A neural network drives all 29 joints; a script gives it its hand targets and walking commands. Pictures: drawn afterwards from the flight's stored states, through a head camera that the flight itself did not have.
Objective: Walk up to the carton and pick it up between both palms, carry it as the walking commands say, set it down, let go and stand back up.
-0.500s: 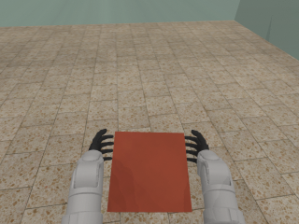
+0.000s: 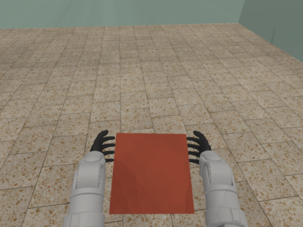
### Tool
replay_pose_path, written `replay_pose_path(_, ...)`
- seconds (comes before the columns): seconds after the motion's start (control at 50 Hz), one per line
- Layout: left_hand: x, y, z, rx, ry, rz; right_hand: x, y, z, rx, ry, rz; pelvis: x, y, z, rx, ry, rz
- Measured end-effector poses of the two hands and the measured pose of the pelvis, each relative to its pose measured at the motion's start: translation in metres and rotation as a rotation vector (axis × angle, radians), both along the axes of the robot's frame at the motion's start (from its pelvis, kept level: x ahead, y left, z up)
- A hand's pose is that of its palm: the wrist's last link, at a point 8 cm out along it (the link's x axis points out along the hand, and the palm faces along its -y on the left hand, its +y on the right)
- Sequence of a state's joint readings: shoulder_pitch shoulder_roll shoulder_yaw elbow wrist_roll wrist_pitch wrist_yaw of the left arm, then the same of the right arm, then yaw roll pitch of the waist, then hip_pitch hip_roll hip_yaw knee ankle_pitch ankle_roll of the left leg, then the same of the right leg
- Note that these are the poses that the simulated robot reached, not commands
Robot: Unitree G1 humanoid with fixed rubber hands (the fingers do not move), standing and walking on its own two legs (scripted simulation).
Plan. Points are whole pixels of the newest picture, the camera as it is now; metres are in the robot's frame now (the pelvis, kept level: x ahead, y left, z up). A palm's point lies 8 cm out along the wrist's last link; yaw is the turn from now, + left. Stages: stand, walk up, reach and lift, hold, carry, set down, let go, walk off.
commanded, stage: hold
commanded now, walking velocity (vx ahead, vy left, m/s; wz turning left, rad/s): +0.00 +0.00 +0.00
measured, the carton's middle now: (150, 175) +0.29 +0.00 -0.04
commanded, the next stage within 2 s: carry in 1.10 s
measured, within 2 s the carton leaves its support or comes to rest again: neither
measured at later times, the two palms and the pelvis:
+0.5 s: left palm (96, 155) +0.30 +0.15 +0.06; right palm (203, 155) +0.30 -0.14 +0.06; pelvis +0.01 +0.00 +0.00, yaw +0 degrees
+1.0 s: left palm (96, 159) +0.29 +0.15 +0.06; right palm (205, 159) +0.29 -0.15 +0.05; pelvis +0.01 +0.00 +0.00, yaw +0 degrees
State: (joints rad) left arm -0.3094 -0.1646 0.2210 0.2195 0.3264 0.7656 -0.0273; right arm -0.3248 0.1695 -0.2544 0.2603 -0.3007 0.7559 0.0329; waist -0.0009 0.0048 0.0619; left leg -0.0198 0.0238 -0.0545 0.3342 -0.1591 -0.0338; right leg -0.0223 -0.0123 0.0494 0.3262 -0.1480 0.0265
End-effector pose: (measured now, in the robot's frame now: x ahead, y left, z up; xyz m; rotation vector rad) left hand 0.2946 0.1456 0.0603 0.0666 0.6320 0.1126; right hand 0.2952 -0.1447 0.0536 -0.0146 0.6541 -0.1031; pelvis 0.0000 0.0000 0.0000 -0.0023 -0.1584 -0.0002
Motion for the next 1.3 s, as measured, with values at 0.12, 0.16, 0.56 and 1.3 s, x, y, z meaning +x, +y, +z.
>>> replay_pose_path(0.12, 0.0, 0.0, 0.002, -0.003, -0.005, 0.008, -0.001, 0.001, 0.001, 0.009, 0.001, -0.007, -0.005, 0.0, -0.001, -0.001, -0.002, 0.004)
replay_pose_path(0.16, 0.0, 0.0, 0.002, -0.002, -0.003, 0.012, -0.001, 0.001, 0.001, 0.012, 0.002, -0.009, -0.006, -0.001, -0.001, -0.001, -0.002, 0.004)
replay_pose_path(0.56, 0.003, 0.002, 0.001, 0.004, -0.002, -0.007, 0.002, 0.001, 0.0, 0.002, 0.005, 0.01, 0.007, 0.002, 0.001, -0.002, 0.003, 0.004)
replay_pose_path(1.3, 0.012, -0.023, 0.011, 0.012, -0.053, 0.025, 0.014, -0.019, 0.009, 0.022, -0.059, -0.039, 0.015, -0.018, -0.008, 0.014, 0.158, -0.026)
